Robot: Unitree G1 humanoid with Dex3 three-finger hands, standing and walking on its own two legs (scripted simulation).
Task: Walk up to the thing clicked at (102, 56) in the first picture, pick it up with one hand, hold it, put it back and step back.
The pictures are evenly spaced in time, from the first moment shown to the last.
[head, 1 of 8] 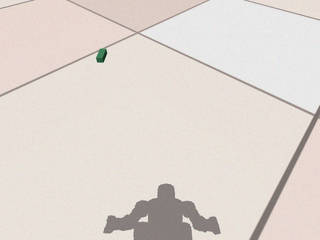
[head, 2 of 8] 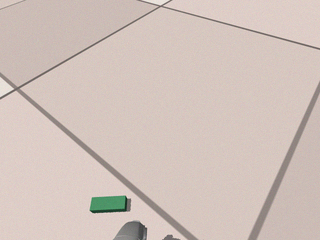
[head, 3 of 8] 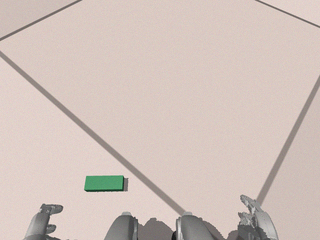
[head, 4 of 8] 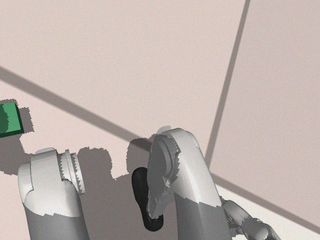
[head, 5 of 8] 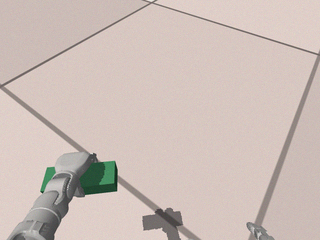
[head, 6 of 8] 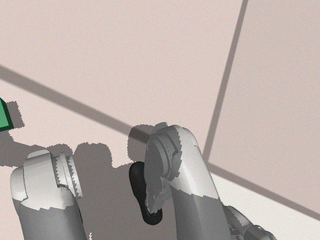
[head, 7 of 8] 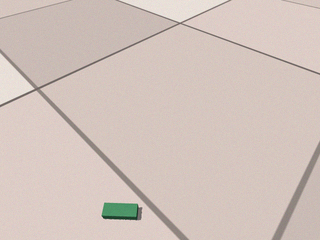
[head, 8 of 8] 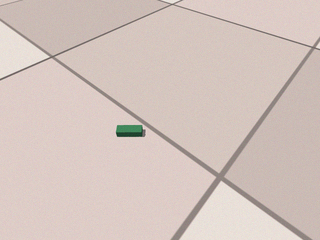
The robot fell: no
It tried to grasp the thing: yes
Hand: left
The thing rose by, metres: 0.67
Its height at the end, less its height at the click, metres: +0.00
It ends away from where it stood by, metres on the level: 0.01
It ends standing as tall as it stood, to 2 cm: yes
